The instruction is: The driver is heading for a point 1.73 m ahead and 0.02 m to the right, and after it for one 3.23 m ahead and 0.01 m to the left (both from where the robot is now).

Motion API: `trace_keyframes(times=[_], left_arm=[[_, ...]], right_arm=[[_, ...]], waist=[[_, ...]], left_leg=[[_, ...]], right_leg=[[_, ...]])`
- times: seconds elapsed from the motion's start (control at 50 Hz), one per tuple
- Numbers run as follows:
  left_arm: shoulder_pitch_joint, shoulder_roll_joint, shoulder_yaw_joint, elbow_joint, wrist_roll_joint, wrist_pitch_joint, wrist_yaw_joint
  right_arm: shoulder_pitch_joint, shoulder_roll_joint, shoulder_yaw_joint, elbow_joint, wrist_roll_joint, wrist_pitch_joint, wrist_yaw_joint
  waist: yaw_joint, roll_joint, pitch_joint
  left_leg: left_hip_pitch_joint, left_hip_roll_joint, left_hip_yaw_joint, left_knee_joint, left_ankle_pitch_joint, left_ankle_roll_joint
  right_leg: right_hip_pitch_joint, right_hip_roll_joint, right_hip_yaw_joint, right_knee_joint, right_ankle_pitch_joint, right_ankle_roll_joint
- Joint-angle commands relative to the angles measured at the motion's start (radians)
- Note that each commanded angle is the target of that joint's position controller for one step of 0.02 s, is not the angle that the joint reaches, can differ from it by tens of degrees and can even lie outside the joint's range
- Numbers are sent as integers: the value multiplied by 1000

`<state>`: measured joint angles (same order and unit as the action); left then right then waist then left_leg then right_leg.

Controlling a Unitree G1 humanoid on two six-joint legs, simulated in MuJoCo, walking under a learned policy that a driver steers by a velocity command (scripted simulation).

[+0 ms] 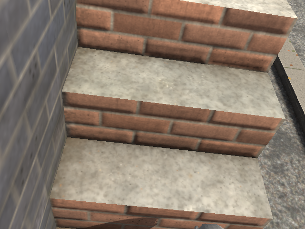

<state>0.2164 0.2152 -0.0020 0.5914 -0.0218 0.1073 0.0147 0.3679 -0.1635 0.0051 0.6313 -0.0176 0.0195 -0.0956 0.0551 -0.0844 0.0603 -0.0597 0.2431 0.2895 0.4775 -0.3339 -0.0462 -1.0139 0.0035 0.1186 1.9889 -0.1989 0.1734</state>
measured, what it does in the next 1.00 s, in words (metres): climbs: right foot, then left foot 0.23 m higher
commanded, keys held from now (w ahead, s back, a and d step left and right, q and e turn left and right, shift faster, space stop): w+e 0.10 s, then w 0.90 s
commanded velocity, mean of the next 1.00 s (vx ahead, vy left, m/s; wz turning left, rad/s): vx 0.50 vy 0.00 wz -0.17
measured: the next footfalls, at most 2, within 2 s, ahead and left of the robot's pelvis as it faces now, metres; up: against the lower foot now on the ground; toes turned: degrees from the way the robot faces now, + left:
right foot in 0.20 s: +0.09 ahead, -0.23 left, +0.00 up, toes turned -7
left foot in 0.72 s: +0.33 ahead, +0.05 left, +0.23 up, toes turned -5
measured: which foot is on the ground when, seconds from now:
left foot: down 0.00-0.20, up 0.22-0.70, down 0.72-1.00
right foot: up 0.00-0.18, down 0.20-0.70, up 0.72-1.00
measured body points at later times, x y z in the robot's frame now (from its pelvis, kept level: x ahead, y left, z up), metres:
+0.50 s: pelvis +0.14 -0.09 +0.00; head +0.15 -0.14 +0.45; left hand +0.15 +0.12 -0.12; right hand +0.28 -0.29 -0.13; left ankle +0.12 +0.05 -0.31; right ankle +0.05 -0.23 -0.74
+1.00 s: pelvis +0.14 -0.06 +0.12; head +0.10 -0.07 +0.57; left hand +0.27 +0.17 +0.01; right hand +0.27 -0.29 +0.00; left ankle +0.28 +0.05 -0.52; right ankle +0.10 -0.14 -0.52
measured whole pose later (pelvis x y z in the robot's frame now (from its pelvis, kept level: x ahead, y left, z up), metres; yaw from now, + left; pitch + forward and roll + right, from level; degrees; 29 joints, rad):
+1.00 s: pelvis +0.14 -0.06 +0.12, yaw -7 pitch -2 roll +1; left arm 0.27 0.20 0.00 0.76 -0.03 0.00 0.03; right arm 0.15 -0.17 -0.01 0.87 0.02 0.00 -0.02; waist 0.05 0.01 -0.08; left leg -0.74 0.04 0.03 1.14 -0.57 0.13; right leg -0.48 0.00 -0.08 1.18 -0.13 -0.07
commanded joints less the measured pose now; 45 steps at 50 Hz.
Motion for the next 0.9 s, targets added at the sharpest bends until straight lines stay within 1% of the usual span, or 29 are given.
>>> trace_keyframes(times=[0.02, 0.06, 0.08, 0.12, 0.14, 0.18, 0.2, 0.22, 0.24, 0.26, 0.3, 0.34, 0.38, 0.42, 0.44, 0.46, 0.52, 0.56, 0.6, 0.64, 0.66, 0.68, 0.7, 0.72, 0.74, 0.76, 0.78, 0.84, 0.9], left_arm=[[2, 23, -1, -106, -4, -23, -38], [-100, 20, 6, -141, -31, -49, -33], [-79, 20, 17, -137, -55, -49, -42], [18, 110, 59, -104, -35, -67, -41], [-9, 84, 60, -110, -23, -78, -50], [242, 81, 95, -3, 5, -84, -71], [261, 99, 93, 58, 26, -98, -104], [135, 209, 87, 46, 53, -133, -118], [285, 329, 115, 73, 63, -168, -83], [379, 257, 105, 134, 65, -171, -73], [216, 150, 60, 125, 28, -168, -78], [170, 68, 31, 125, 40, -183, -69], [203, 73, 22, 147, 51, -177, -36], [235, 64, 5, 176, 42, -185, -15], [434, -13, -12, 216, 39, -186, -8], [536, 16, -7, 265, 48, -190, 4], [430, 84, 11, 252, 66, -200, 42], [345, 91, 14, 254, 25, -179, 35], [105, 139, 33, 217, -3, -146, 33], [194, 230, 62, 290, -10, -154, 29], [368, 146, 49, 362, -15, -161, 19], [465, 159, 50, 391, -33, -178, 11], [412, 164, 53, 380, -55, -177, 13], [432, 82, 42, 412, -27, -192, -24], [341, 32, 43, 384, -28, -223, -55], [124, -9, 36, 298, -50, -217, -69], [22, -45, 31, 220, -53, -197, -63], [60, -39, 15, 172, -14, -136, -42], [177, -3, 17, 182, -15, -112, -4]], right_arm=[[-91, -235, -79, -92, 4, 12, -20], [-101, -255, -75, -93, 11, 14, -14], [-215, -266, -79, -90, -5, 20, 7], [-212, -269, -78, -59, -17, 20, 22], [-180, -292, -86, -41, -7, 15, 27], [-250, -261, -67, -35, 59, -2, 25], [-279, -175, -42, -74, 76, -26, 21], [-204, -26, 3, -90, 11, -68, 42], [-100, -65, -3, -44, 44, -106, 64], [-89, -91, -17, 34, 84, -126, 92], [-241, -44, 0, -19, 82, -125, 100], [-272, -55, -7, -2, 83, -115, 121], [-286, -67, -7, 4, 94, -104, 129], [-358, -42, 2, -25, 110, -92, 111], [-461, -55, -1, -30, 68, -108, 105], [-476, -27, 11, -62, 46, -125, 108], [-406, 25, 45, -59, 74, -97, 128], [-426, 51, 65, -90, 62, -90, 136], [-437, 68, 96, -122, 15, -89, 140], [-287, -40, 38, -99, -2, -83, 89], [-275, -50, 11, -48, 7, -82, 90], [-192, -87, -12, 5, 15, -76, 91], [-82, -142, -43, 53, 0, -62, 71], [11, -177, -62, 183, -35, -37, 79], [-7, -158, -68, 201, -87, -16, 85], [-59, -137, -60, 202, -69, -12, 94], [-141, -104, -50, 197, -58, -13, 99], [-302, -7, -19, 209, 31, -48, 107], [-405, -44, -27, 193, 21, -63, 95]], waist=[[36, 249, 34], [7, 295, 13], [66, 356, 2], [83, 274, -43], [56, 302, -39], [160, 311, -63], [128, 166, -11], [-99, -236, -17], [-42, -266, -350], [10, -150, -387], [-36, -148, -143], [-50, -162, -109], [-17, -170, -63], [10, -185, 67], [108, -31, 45], [116, -91, -42], [37, -93, -137], [-3, -90, -48], [-118, -80, -45], [-198, -222, -213], [-119, -166, -275], [-101, -135, -397], [-141, 60, -466], [-84, 378, -550], [-76, 385, -568], [-90, 228, -391], [-56, 234, -310], [39, 151, -37], [109, 216, 10]], left_leg=[[71, 171, -80, -264, 161, 164], [65, 115, -43, -390, 26, 221], [-4, 97, -4, -426, 149, 232], [135, 51, 0, -250, 389, 261], [171, 111, -55, -140, 640, 290], [126, 57, -59, 255, 909, 265], [-58, -18, -107, 613, 411, 217], [-559, -222, -162, 1047, -304, 107], [-654, -313, -425, 1351, -203, 57], [-772, -320, -487, 1584, -172, 53], [-975, -284, -416, 1765, -163, 75], [-1028, -271, -338, 1910, -148, 92], [-1131, -294, -344, 2046, -120, 85], [-1359, -308, -398, 2173, -178, 82], [-1453, -313, -355, 2042, -152, 87], [-1542, -334, -323, 2017, -170, 71], [-1459, -244, -348, 1969, -195, 39], [-1372, -184, -261, 1833, -158, 36], [-869, -150, -153, 1264, -222, 123], [-370, -286, -188, 1001, -293, 145], [-211, -302, -141, 873, -194, 163], [-58, -283, -290, 718, -190, 183], [35, -182, -559, 494, -354, 216], [43, -94, -728, 336, -334, 266], [-53, -81, -713, 317, -325, 285], [-281, -70, -628, 296, -295, 257], [-478, -51, -624, 279, -503, 254], [-807, -110, -451, 303, -462, 213], [-972, -98, -457, 225, -526, 258]], right_leg=[[-2, -105, -30, -352, -14, -20], [202, -87, -193, -635, -78, -55], [375, -97, -208, -773, -94, -72], [480, -65, -181, -1030, -81, -119], [538, -76, -168, -1271, -20, -170], [804, -34, -181, -1766, 124, -260], [873, -66, -92, -1877, 308, -278], [1099, -122, 37, -1394, 1319, -229], [1235, -338, 354, -1406, 1209, -377], [1245, -377, 405, -1480, 735, -433], [1040, -335, 298, -1500, 384, -366], [953, -313, 246, -1572, 99, -378], [945, -339, 250, -1673, -142, -386], [958, -384, 245, -1705, -154, -380], [1174, -292, 256, -1618, 73, -376], [1396, -306, 261, -1580, 348, -389], [1340, -418, 240, -1677, 381, -417], [1105, -378, 149, -1775, 279, -391], [723, -266, -84, -1890, 662, -310], [769, -288, -48, -1775, 1764, -336], [775, -221, -74, -1603, 2023, -317], [775, -226, -14, -1511, 1942, -329], [706, -169, -19, -1328, 1535, -310], [710, -100, -21, -1095, 541, -323], [721, -6, 20, -732, 294, -312], [644, 33, -15, -488, 161, -273], [535, 61, -45, -308, 76, -256], [469, 46, -86, -256, 13, -251], [557, 61, -133, -346, 53, -223]])
Velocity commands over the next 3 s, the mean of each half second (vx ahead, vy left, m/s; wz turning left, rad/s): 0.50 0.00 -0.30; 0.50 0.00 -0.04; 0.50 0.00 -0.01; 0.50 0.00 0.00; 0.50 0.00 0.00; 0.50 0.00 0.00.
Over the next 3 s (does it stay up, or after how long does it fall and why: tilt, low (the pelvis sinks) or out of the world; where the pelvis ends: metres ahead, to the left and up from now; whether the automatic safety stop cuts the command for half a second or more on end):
stays up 0.16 -0.08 0.08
